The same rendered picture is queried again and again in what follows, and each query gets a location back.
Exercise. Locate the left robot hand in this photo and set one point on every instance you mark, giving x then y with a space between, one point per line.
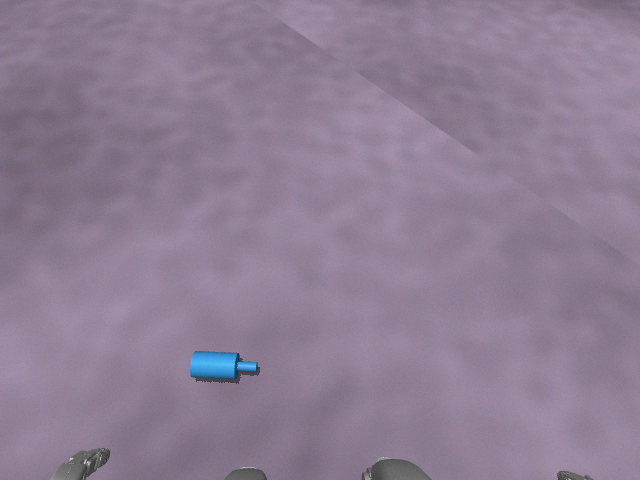
81 465

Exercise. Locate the bottle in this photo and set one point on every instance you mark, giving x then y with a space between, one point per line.
221 365

